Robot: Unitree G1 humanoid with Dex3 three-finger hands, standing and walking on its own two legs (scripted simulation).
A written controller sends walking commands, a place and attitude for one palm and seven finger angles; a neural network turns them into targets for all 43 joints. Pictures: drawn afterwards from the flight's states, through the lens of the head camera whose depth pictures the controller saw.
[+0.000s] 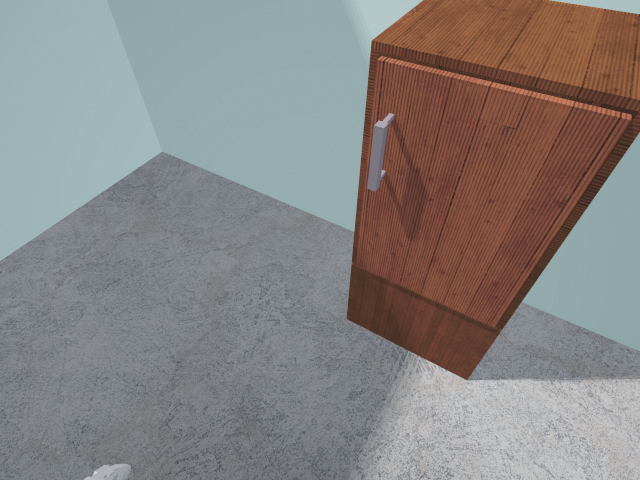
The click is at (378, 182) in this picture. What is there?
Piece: cupboard door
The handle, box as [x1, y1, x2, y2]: [367, 113, 393, 191]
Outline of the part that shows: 390,113 382,121 378,121 374,125 367,188 375,191 379,185 380,179 385,172 381,169 387,125 393,118 393,114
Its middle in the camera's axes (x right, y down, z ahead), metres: +0.12 -0.17 +0.78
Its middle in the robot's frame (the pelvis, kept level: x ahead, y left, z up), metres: +0.71 -0.09 +0.01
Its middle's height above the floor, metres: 0.78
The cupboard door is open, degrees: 0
